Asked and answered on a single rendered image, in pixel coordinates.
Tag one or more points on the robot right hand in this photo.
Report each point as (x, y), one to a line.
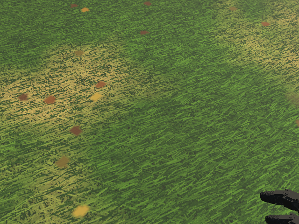
(288, 198)

